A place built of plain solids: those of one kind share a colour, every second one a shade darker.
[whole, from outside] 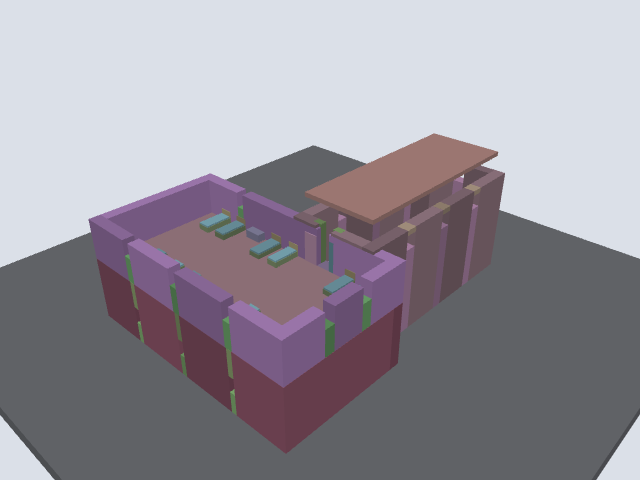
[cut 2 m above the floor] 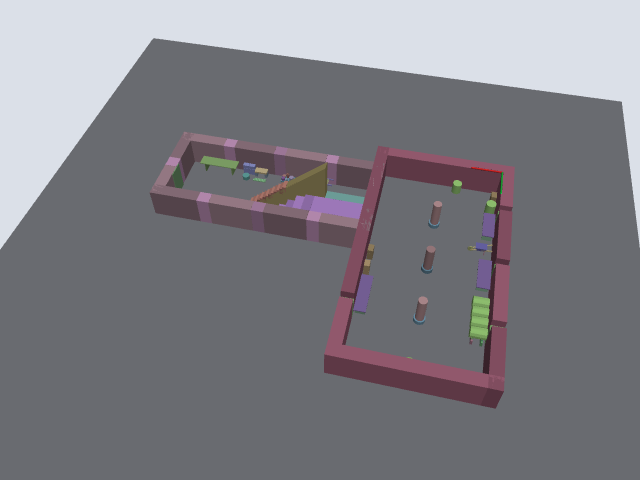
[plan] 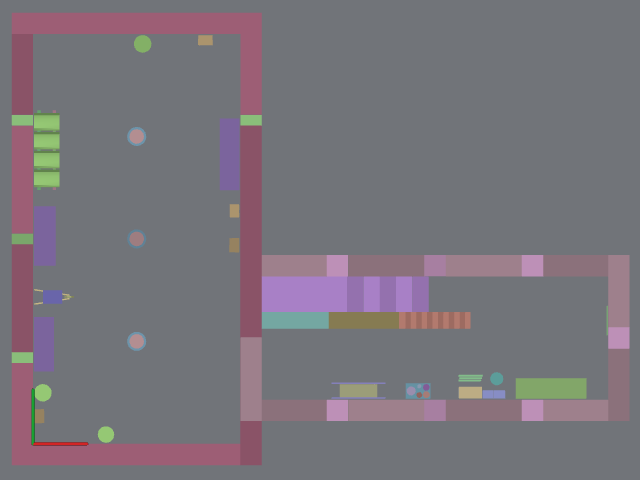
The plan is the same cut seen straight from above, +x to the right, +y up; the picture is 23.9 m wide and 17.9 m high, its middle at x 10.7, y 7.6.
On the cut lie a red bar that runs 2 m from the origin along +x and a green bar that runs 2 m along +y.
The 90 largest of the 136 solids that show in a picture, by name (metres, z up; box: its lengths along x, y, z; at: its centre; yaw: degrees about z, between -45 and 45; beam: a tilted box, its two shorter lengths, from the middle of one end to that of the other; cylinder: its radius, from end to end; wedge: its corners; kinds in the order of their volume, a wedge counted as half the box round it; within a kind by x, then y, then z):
{
 "wall_vestibule_1": {"box": [0.8, 3.13, 7.76], "at": [8.13, 2.41, 3.58]},
 "wall_vestibule_2": {"box": [0.8, 1.82, 7.76], "at": [8.13, 6.13, 3.58]},
 "wall_vestibule_3": {"box": [3.22, 0.8, 7.76], "at": [9.34, 1.25, 3.58]},
 "wall_vestibule_4": {"box": [3.22, 0.8, 7.76], "at": [9.34, 6.64, 3.58]},
 "wall_vestibule_5": {"box": [2.84, 0.8, 7.76], "at": [13.17, 1.25, 3.58]},
 "wall_vestibule_6": {"box": [2.84, 0.8, 7.76], "at": [13.17, 6.64, 3.58]},
 "wall_vestibule_7": {"box": [2.84, 0.8, 7.76], "at": [16.81, 1.25, 3.58]},
 "wall_vestibule_8": {"box": [2.84, 0.8, 7.76], "at": [16.81, 6.64, 3.58]},
 "wall_vestibule_9": {"box": [3.22, 0.8, 7.76], "at": [20.64, 1.25, 3.58]},
 "wall_vestibule_10": {"box": [3.22, 0.8, 7.76], "at": [20.64, 6.64, 3.58]},
 "wall_vestibule_11": {"box": [0.8, 2.7, 7.76], "at": [21.84, 2.19, 3.58]},
 "wall_vestibule_12": {"box": [0.8, 2.7, 7.76], "at": [21.84, 5.69, 3.58]},
 "wall_undercroft_1": {"box": [0.8, 3.81, 4.75], "at": [-0.4, 1.11, 2.08]},
 "wall_undercroft_2": {"box": [0.8, 4.03, 4.75], "at": [-0.4, 5.43, 2.08]},
 "wall_undercroft_3": {"box": [0.8, 4.03, 4.75], "at": [-0.4, 9.85, 2.08]},
 "wall_undercroft_4": {"box": [0.8, 3.81, 4.75], "at": [-0.4, 14.17, 2.08]},
 "wall_undercroft_5": {"box": [9.33, 0.8, 4.75], "at": [3.87, -0.4, 2.08]},
 "wall_undercroft_6": {"box": [9.33, 0.8, 4.75], "at": [3.87, 15.68, 2.08]},
 "wall_undercroft_7": {"box": [0.8, 12.67, 4.75], "at": [8.13, 5.53, 2.08]},
 "wall_undercroft_8": {"box": [0.8, 3.81, 4.75], "at": [8.13, 14.17, 2.08]},
 "wall_dorter_1": {"box": [0.8, 3.74, 2.8], "at": [-0.4, 1.07, 5.86]},
 "wall_dorter_2": {"box": [0.8, 3.88, 2.8], "at": [-0.4, 5.43, 5.86]},
 "wall_dorter_3": {"box": [0.8, 3.88, 2.8], "at": [-0.4, 9.85, 5.86]},
 "wall_dorter_4": {"box": [0.8, 3.74, 2.8], "at": [-0.4, 14.21, 5.86]},
 "wall_dorter_5": {"box": [2.88, 0.8, 2.8], "at": [0.64, -0.4, 5.86]},
 "wall_dorter_6": {"box": [2.17, 0.8, 2.8], "at": [3.87, -0.4, 5.86]},
 "wall_dorter_7": {"box": [9.33, 0.8, 2.8], "at": [3.87, 15.68, 5.86]},
 "wall_dorter_8": {"box": [2.88, 0.8, 2.8], "at": [7.09, -0.4, 5.86]},
 "wall_dorter_9": {"box": [0.8, 4.93, 2.8], "at": [8.13, 1.66, 5.86]},
 "wall_dorter_10": {"box": [0.8, 6.72, 2.8], "at": [8.13, 8.43, 5.86]},
 "wall_dorter_11": {"box": [0.8, 3.74, 2.8], "at": [8.13, 14.21, 5.86]},
 "floor_dorter_1": {"box": [7.73, 15.28, 0.4], "at": [3.87, 7.64, 4.56]},
 "wall_vestibule_under_light_1": {"box": [0.8, 0.8, 6.41], "at": [11.35, 1.25, 2.9]},
 "wall_vestibule_under_light_2": {"box": [0.8, 0.8, 6.41], "at": [11.35, 6.64, 2.9]},
 "wall_vestibule_under_light_3": {"box": [0.8, 0.8, 6.41], "at": [14.99, 1.25, 2.9]},
 "wall_vestibule_under_light_4": {"box": [0.8, 0.8, 6.41], "at": [14.99, 6.64, 2.9]},
 "wall_vestibule_under_light_5": {"box": [0.8, 0.8, 6.41], "at": [18.63, 1.25, 2.9]},
 "wall_vestibule_under_light_6": {"box": [0.8, 0.8, 6.41], "at": [18.63, 6.64, 2.9]},
 "wall_vestibule_under_light_7": {"box": [0.8, 0.8, 6.41], "at": [21.84, 3.94, 2.9]},
 "over_vestibule_1": {"box": [13.51, 5.2, 0.3], "at": [14.99, 3.94, 8.9]},
 "floor_terrace_1": {"box": [3.18, 1.33, 3.11], "at": [10.12, 5.58, 1.25]},
 "floor_terrace_2": {"box": [0.61, 1.33, 2.58], "at": [12.01, 5.58, 0.99]},
 "floor_terrace_3": {"box": [0.61, 1.33, 2.07], "at": [12.62, 5.58, 0.74]},
 "floor_terrace_4": {"box": [0.61, 1.33, 1.55], "at": [13.23, 5.58, 0.47]},
 "floor_terrace_5": {"box": [0.61, 1.33, 0.98], "at": [13.84, 5.58, 0.19]},
 "floor_terrace_6": {"box": [0.61, 1.33, 0.5], "at": [14.45, 5.58, -0.05]},
 "fill_under_steps_1": {"wedge": [[11.03, 4.29, -0.3], [11.03, 4.29, 4.55], [11.03, 4.91, -0.3], [11.03, 4.91, 4.55], [16.53, 4.29, -0.3], [16.53, 4.29, -0.24], [16.53, 4.91, -0.3], [16.53, 4.91, -0.24]]},
 "mass_under_head_1": {"box": [2.51, 0.62, 4.76], "at": [9.78, 4.6, 2.08]},
 "wall_dorter_under_light_1": {"box": [0.8, 0.55, 1.75], "at": [-0.4, 3.21, 5.33]},
 "wall_dorter_under_light_2": {"box": [0.8, 0.55, 1.75], "at": [-0.4, 7.64, 5.33]},
 "wall_dorter_under_light_3": {"box": [0.8, 0.55, 1.75], "at": [-0.4, 12.07, 5.33]},
 "wall_dorter_under_light_4": {"box": [0.7, 0.8, 1.75], "at": [2.43, -0.4, 5.33]},
 "wall_dorter_under_light_5": {"box": [0.7, 0.8, 1.75], "at": [5.3, -0.4, 5.33]},
 "wall_dorter_under_light_6": {"box": [0.8, 0.55, 1.75], "at": [8.13, 12.07, 5.33]},
 "bed_frame_dorter_1": {"box": [2.0, 0.88, 0.37], "at": [6.7, 13.56, 4.95]},
 "bed_frame_dorter_2": {"box": [1.93, 0.86, 0.31], "at": [6.73, 8.6, 4.91]},
 "bed_frame_dorter_3": {"box": [1.92, 0.77, 0.32], "at": [6.74, 2.42, 4.92]},
 "bed_frame_dorter_4": {"box": [1.92, 0.86, 0.35], "at": [6.74, 12.03, 4.94]},
 "bed_frame_dorter_5": {"box": [1.9, 0.76, 0.37], "at": [6.75, 7.06, 4.94]},
 "wall_undercroft_under_light_1": {"box": [0.8, 0.4, 1.75], "at": [-0.4, 3.21, 0.57]},
 "wall_undercroft_under_light_2": {"box": [0.8, 0.4, 1.75], "at": [-0.4, 7.64, 0.57]},
 "wall_undercroft_under_light_3": {"box": [0.8, 0.4, 1.75], "at": [-0.4, 12.07, 0.57]},
 "wall_undercroft_under_light_4": {"box": [0.8, 0.4, 1.75], "at": [8.13, 12.07, 0.57]},
 "wall_undercroft_over_light_1": {"box": [0.8, 0.4, 1.87], "at": [-0.4, 3.21, 3.51]},
 "wall_undercroft_over_light_2": {"box": [0.8, 0.4, 1.87], "at": [-0.4, 7.64, 3.51]},
 "wall_undercroft_over_light_3": {"box": [0.8, 0.4, 1.87], "at": [-0.4, 12.07, 3.51]},
 "pier_undercroft_1": {"cylinder": 0.27, "from": [3.87, 3.82, 0.28], "to": [3.87, 3.82, 2.68]},
 "pier_undercroft_2": {"cylinder": 0.27, "from": [3.87, 7.64, 0.28], "to": [3.87, 7.64, 2.68]},
 "pier_undercroft_3": {"cylinder": 0.27, "from": [3.87, 11.46, 0.27], "to": [3.87, 11.46, 2.68]},
 "wall_wallhead_1": {"box": [0.45, 0.6, 3.0], "at": [8.3, 3.83, 5.96]},
 "wall_wallhead_2": {"box": [0.45, 0.6, 3.0], "at": [8.3, 5.38, 5.96]},
 "cask_undercroft_1": {"cylinder": 0.33, "from": [0.37, 1.9, 0.0], "to": [0.37, 1.9, 0.9]},
 "cask_undercroft_2": {"cylinder": 0.31, "from": [2.72, 0.35, 0.0], "to": [2.72, 0.35, 0.77]},
 "cask_undercroft_3": {"cylinder": 0.33, "from": [4.09, 14.91, 0.0], "to": [4.09, 14.91, 0.91]},
 "bed_pallet_dorter_1": {"box": [1.88, 0.82, 0.11], "at": [6.67, 13.56, 5.19]},
 "bed_pallet_dorter_2": {"box": [1.81, 0.8, 0.11], "at": [6.7, 8.6, 5.12]},
 "bed_pallet_dorter_3": {"box": [1.8, 0.71, 0.11], "at": [6.71, 2.42, 5.13]},
 "bed_pallet_dorter_4": {"box": [1.8, 0.8, 0.11], "at": [6.71, 12.03, 5.17]},
 "bed_pallet_dorter_5": {"box": [1.78, 0.7, 0.11], "at": [6.72, 7.06, 5.18]},
 "wall_vestibule_over_light_1": {"box": [0.8, 0.8, 0.35], "at": [11.35, 1.25, 7.29]},
 "wall_vestibule_over_light_2": {"box": [0.8, 0.8, 0.35], "at": [14.99, 1.25, 7.29]},
 "wall_vestibule_over_light_3": {"box": [0.8, 0.8, 0.35], "at": [18.63, 1.25, 7.29]},
 "jamb_wall_head_1": {"box": [0.8, 0.35, 2.05], "at": [8.13, 3.95, 5.79]},
 "threshold_wall_head_1": {"box": [0.8, 1.65, 0.3], "at": [8.13, 4.6, 4.61]},
 "chest_dorter_1": {"box": [0.58, 1.17, 0.54], "at": [7.41, 10.3, 5.03]},
 "pier_undercroft_base_1": {"cylinder": 0.35, "from": [3.87, 3.82, 0.0], "to": [3.87, 3.82, 0.28]},
 "pier_undercroft_base_2": {"cylinder": 0.35, "from": [3.87, 7.64, 0.0], "to": [3.87, 7.64, 0.28]},
 "door_leaf_far_1": {"box": [0.06, 1.1, 2.15], "at": [21.41, 4.6, 1.02]},
 "table_top_vestibule_1": {"box": [2.65, 0.77, 0.06], "at": [19.32, 2.06, 0.73]},
 "table_top_undercroft_1": {"box": [0.74, 2.69, 0.06], "at": [7.33, 10.79, 0.7]}
}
